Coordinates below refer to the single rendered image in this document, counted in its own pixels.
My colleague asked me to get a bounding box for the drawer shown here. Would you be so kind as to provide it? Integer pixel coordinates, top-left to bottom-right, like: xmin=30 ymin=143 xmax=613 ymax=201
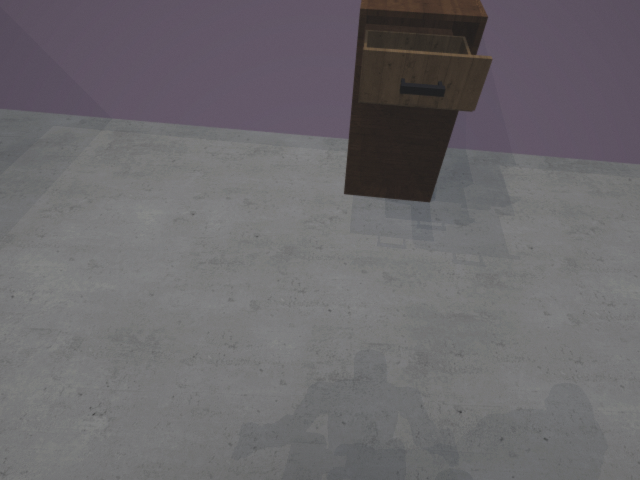
xmin=358 ymin=30 xmax=493 ymax=112

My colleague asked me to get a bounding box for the handle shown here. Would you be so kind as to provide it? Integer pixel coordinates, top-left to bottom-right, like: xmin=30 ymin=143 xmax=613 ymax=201
xmin=400 ymin=78 xmax=446 ymax=97

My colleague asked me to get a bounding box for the cabinet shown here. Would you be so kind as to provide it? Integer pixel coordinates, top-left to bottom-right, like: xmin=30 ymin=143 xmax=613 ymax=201
xmin=344 ymin=0 xmax=488 ymax=202

